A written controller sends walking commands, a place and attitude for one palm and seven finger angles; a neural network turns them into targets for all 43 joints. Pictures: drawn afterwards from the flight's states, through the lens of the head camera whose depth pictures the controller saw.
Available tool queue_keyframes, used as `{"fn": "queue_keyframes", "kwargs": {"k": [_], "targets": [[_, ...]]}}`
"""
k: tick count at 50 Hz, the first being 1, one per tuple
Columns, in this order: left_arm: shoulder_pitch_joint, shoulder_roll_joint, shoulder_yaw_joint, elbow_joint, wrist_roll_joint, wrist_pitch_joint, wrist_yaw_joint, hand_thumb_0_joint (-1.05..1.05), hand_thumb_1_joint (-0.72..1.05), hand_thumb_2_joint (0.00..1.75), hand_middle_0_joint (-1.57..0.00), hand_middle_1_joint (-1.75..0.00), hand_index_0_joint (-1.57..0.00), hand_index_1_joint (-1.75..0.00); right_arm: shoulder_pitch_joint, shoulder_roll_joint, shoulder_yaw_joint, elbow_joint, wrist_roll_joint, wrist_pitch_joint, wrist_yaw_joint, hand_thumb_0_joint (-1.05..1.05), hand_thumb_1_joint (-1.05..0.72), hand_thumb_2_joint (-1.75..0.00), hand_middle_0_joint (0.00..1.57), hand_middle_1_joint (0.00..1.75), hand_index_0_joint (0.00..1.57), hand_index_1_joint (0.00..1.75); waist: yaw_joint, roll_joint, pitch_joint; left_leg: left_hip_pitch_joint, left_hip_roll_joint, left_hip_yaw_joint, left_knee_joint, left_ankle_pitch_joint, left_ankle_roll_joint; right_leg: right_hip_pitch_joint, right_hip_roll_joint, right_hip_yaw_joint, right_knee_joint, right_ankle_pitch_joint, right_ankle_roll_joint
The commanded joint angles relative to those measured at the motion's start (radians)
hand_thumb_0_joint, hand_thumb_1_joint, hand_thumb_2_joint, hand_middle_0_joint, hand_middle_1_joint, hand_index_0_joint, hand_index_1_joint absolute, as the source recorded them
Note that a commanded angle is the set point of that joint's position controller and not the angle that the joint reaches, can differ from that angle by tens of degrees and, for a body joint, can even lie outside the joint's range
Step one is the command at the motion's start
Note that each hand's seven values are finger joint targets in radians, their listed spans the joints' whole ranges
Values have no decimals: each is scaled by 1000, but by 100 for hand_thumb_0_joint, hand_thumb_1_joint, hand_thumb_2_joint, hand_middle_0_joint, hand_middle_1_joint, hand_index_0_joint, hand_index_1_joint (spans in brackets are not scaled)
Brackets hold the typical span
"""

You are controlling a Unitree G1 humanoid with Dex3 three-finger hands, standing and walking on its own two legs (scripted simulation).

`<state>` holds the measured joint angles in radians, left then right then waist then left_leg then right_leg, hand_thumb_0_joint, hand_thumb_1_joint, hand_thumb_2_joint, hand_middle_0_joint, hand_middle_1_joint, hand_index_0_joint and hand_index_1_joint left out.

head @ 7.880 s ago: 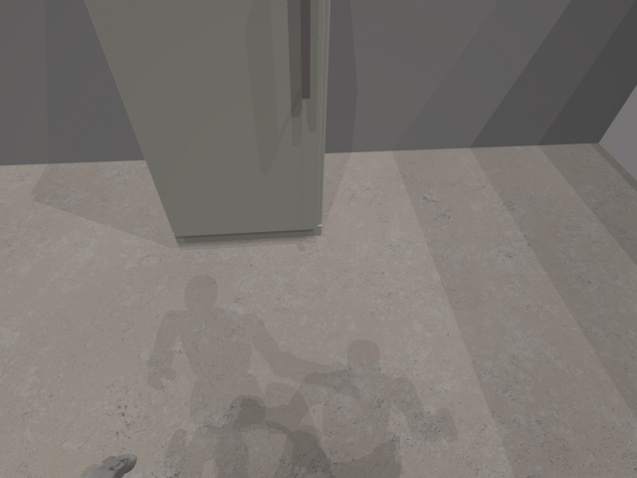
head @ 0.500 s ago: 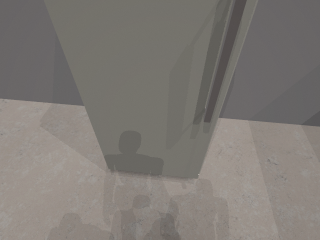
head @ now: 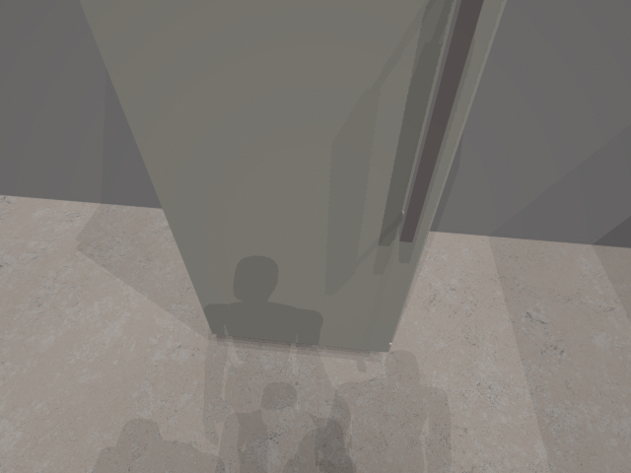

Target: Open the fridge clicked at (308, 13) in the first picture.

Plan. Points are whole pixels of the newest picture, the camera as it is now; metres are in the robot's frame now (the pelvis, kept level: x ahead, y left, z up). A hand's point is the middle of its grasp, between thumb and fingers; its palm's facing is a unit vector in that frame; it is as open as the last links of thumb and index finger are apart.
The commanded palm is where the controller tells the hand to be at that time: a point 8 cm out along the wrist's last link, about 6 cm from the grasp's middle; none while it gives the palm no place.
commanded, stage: look again from close up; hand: right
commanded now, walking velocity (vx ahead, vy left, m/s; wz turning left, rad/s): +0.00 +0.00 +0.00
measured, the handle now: (433, 121) +0.58 -0.14 +0.17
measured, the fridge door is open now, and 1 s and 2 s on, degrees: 0 0 0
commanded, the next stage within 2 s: shuffle to correct the standing spot in 0.26 s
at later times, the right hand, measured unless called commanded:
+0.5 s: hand out of the picture -0.01 -0.14 -0.18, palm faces +0.05 +0.99 -0.14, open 7.3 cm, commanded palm none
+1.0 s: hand out of the picture +0.11 -0.15 -0.19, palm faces +0.05 +0.99 -0.15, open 7.3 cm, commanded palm none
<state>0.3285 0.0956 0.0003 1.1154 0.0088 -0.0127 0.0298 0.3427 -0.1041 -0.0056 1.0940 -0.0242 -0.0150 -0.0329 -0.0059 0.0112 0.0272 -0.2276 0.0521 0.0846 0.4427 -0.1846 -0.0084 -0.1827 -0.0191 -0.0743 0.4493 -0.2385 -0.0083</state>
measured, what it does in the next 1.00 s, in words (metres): walks ahead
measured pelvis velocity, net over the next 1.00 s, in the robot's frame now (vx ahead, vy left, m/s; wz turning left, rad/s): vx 0.12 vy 0.01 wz -0.06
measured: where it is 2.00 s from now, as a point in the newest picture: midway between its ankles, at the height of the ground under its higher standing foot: outside the picture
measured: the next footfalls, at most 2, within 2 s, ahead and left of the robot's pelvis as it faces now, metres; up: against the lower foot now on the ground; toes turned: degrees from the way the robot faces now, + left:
left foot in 1.10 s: +0.27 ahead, +0.15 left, +0.00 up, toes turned +2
right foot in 1.48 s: +0.16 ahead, -0.09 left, +0.00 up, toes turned -9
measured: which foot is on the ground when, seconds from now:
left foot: down 0.00-0.80, up 0.82-1.00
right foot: down 0.00-1.00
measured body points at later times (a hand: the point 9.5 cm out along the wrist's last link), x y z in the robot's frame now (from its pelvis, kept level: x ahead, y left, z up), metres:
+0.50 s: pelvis +0.01 +0.01 +0.00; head +0.01 +0.00 +0.45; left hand -0.01 +0.21 -0.16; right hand -0.01 -0.20 -0.17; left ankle +0.03 +0.12 -0.74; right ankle +0.00 -0.11 -0.74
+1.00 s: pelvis +0.12 +0.01 +0.00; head +0.16 -0.01 +0.44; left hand +0.07 +0.21 -0.15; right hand +0.11 -0.20 -0.17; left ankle +0.15 +0.14 -0.69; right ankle +0.02 -0.09 -0.74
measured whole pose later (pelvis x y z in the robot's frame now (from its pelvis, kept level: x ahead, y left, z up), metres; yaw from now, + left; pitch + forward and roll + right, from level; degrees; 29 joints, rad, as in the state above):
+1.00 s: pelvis +0.12 +0.01 +0.00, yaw -3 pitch +1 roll +1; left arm 0.41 0.06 -0.01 1.11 0.03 -0.06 0.05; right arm 0.28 -0.16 -0.05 1.09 -0.04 0.01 -0.02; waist 0.03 0.04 0.06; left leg -0.51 0.06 0.09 0.94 -0.34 0.01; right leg -0.08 -0.06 -0.09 0.43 -0.37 0.01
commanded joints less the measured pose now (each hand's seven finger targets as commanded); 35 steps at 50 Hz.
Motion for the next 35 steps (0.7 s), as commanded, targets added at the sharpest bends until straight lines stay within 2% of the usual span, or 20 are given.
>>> {"fn": "queue_keyframes", "kwargs": {"k": [1, 3, 8, 15, 18, 20, 22, 24, 26, 28, 31, 33, 34, 35], "targets": [[81, 85, 15, -23, 4, -13, 1, 0, 90, 90, -20, -30, -20, -30, 86, -73, -13, -24, 4, -9, -8, 0, -90, -90, 20, 30, 20, 30, -2, -11, 78, 13, 57, -89, -89, -28, 33, -101, -82, 95, -131, -38, -13], [81, 83, 15, -24, 4, -14, 0, 0, 90, 90, -20, -30, -20, -30, 87, -70, -14, -23, 4, -9, -7, 0, -90, -90, 20, 30, 20, 30, -2, -6, 86, 9, 58, -92, -92, -35, 32, -110, -79, 92, -133, -45, -13], [82, 83, 14, -21, 4, -19, 2, 0, 90, 90, -20, -30, -20, -30, 86, -71, -14, -21, 5, -12, -8, 0, -90, -90, 20, 30, 20, 30, -2, -4, 49, 31, 61, -88, -82, 7, 35, -83, -83, 87, -123, 10, -14], [81, 83, 12, -18, 5, -17, 3, 0, 90, 90, -20, -30, -20, -30, 82, -70, -13, -17, 5, -10, -7, 0, -90, -90, 20, 30, 20, 30, -2, -13, 77, 19, 56, -91, -85, -12, 35, -97, -83, 88, -132, -16, -11], [81, 81, 12, -16, 5, -18, 3, 0, 90, 90, -20, -30, -20, -30, 85, -70, -14, -16, 5, -11, -8, 0, -90, -90, 20, 30, 20, 30, -4, -16, 68, 24, 57, -92, -85, 5, 36, -85, -84, 86, -127, 6, -12], [98, 83, 13, -12, 9, -12, 1, 0, 90, 90, -20, -30, -20, -30, 89, -70, -17, -13, 3, -8, -6, 0, -90, -90, 20, 30, 20, 30, -1, 4, 67, 19, 51, -78, -72, -129, 35, -101, -82, 91, -136, -130, -15], [99, 94, 22, -17, 13, -3, -2, 0, 90, 90, -20, -30, -20, -30, 89, -71, -23, -23, -3, -1, -1, 0, -90, -90, 20, 30, 20, 30, 0, -12, 88, -19, 38, -59, -49, -258, 35, -130, -93, 117, -158, -275, -31], [94, 102, 27, -26, 18, 3, -4, 0, 90, 90, -20, -30, -20, -30, 94, -73, -30, -32, -9, 3, 4, 0, -90, -90, 20, 30, 20, 30, -5, -36, 130, -43, 26, -51, -31, -326, 34, -186, -99, 145, -172, -379, -47], [94, 100, 32, -37, 18, 3, -5, 0, 90, 90, -20, -30, -20, -30, 110, -73, -35, -38, -10, 2, 8, 0, -90, -90, 20, 30, 20, 30, -10, -23, 140, -36, 28, -52, -21, -338, 39, -217, -99, 160, -156, -391, -60], [93, 91, 30, -46, 18, -1, -5, 0, 90, 90, -20, -30, -20, -30, 127, -76, -40, -38, -9, -3, 11, 0, -90, -90, 20, 30, 20, 30, -17, 13, 154, -23, 50, -79, -38, -355, 49, -250, -78, 142, -102, -352, -59], [91, 48, 22, -61, 17, -8, -8, 0, 90, 90, -20, -30, -20, -30, 185, -104, -50, -21, -3, -12, 7, 0, -90, -90, 20, 30, 20, 30, -30, 132, 131, 56, 133, -194, -133, -420, 102, -295, -5, 24, 97, -205, -36], [69, 38, 25, -76, 18, -8, -15, 0, 90, 90, -20, -30, -20, -30, 208, -131, -62, -16, -1, -15, 4, 0, -90, -90, 20, 30, 20, 30, -30, 176, 121, 23, 213, -278, -222, -521, 142, -293, -8, -18, 245, -185, -31], [54, 38, 25, -83, 19, -10, -19, 0, 90, 90, -20, -30, -20, -30, 202, -127, -64, -18, -3, -20, 3, 0, -90, -90, 20, 30, 20, 30, -25, 166, 124, 11, 228, -290, -233, -489, 159, -293, -20, -11, 277, -186, -32], [55, 38, 24, -88, 19, -15, -22, 0, 90, 90, -20, -30, -20, -30, 190, -124, -63, -19, -4, -26, 3, 0, -90, -90, 20, 30, 20, 30, -14, 149, 117, 4, 228, -270, -210, -420, 168, -274, -34, -8, 261, -182, -32]]}}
